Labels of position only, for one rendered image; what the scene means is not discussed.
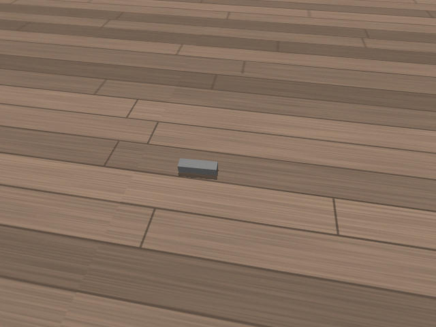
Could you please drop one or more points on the carton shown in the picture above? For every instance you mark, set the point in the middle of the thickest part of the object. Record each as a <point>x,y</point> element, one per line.
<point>198,166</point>

